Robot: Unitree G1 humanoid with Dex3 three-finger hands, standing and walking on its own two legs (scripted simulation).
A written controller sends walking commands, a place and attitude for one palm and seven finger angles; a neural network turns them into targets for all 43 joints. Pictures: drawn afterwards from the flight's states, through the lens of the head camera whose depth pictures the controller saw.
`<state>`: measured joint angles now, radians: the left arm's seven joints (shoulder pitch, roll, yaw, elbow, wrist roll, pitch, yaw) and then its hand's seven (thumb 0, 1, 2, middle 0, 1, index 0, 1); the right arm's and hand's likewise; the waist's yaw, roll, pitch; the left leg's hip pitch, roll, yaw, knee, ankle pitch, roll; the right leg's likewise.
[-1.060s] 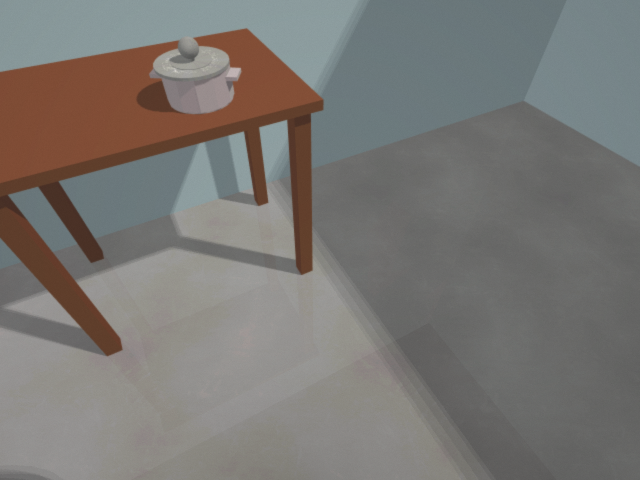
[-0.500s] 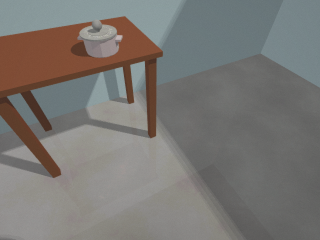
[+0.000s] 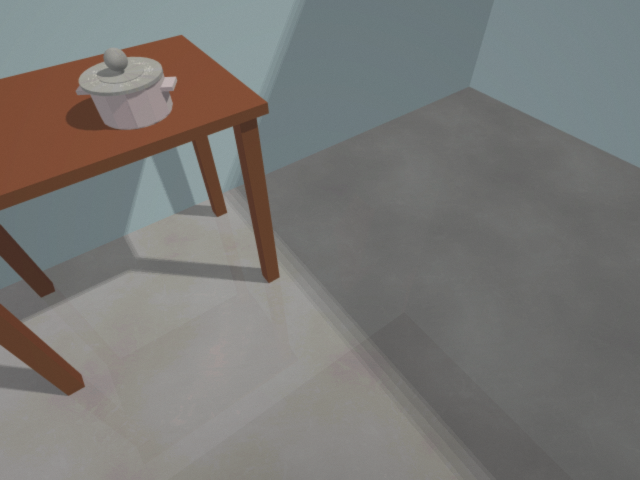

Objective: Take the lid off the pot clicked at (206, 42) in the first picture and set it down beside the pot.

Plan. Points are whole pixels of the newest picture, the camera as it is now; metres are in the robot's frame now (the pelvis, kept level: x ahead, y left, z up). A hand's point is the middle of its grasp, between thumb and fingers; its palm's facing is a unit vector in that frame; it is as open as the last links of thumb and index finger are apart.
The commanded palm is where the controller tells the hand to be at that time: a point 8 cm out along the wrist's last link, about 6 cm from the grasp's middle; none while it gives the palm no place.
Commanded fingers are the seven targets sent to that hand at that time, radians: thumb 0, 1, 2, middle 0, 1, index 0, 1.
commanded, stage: walk to a spot facing it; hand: left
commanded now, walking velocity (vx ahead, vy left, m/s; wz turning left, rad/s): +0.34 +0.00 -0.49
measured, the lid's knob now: (115, 59) +0.89 +0.52 +0.11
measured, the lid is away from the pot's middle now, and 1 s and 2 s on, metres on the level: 0.00 0.00 0.00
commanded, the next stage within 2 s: turn to face it in 0.86 s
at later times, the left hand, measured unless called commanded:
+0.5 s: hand out of the picture +0.13 +0.18 -0.17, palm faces -0.03 -0.98 -0.19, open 7.4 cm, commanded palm none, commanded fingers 0.00 0.90 0.90 -0.20 -0.30 -0.20 -0.30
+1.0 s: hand (310, 253) +0.58 +0.07 -0.15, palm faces -0.50 -0.83 -0.25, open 7.4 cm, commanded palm none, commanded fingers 0.00 0.90 0.90 -0.20 -0.30 -0.20 -0.30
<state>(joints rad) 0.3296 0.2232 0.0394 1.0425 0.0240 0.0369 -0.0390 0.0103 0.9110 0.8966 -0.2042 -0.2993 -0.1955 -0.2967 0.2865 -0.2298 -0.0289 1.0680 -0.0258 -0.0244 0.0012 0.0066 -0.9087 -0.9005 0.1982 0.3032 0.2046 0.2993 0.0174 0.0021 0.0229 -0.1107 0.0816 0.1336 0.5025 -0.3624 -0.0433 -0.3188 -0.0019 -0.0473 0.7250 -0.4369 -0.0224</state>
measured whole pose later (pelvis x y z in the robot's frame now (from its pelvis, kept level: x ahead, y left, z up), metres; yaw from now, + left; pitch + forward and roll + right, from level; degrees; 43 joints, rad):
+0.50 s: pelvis +0.19 +0.00 +0.00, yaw -10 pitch +0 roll +0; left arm 0.48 0.15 0.05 1.07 0.03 -0.06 0.02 0.01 0.91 0.90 -0.21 -0.30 -0.20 -0.30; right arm 0.07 -0.16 -0.04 0.93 -0.02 -0.04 0.03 0.01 -0.91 -0.90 0.19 0.30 0.20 0.30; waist 0.07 -0.01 0.05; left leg -0.50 0.06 0.09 0.66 -0.18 0.00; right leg 0.06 0.04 0.09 0.40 -0.44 -0.04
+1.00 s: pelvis +0.36 -0.04 -0.01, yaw -28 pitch -1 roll +2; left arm 0.10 0.23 0.07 0.88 0.03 0.03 -0.03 0.01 0.91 0.90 -0.20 -0.30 -0.19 -0.30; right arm 0.40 -0.22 -0.06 1.03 -0.02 -0.02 -0.01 0.01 -0.92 -0.90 0.19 0.30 0.20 0.30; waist -0.06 0.00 0.10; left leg -0.10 0.15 0.36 0.62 -0.44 -0.05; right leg -0.44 -0.05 -0.12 0.64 -0.16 -0.01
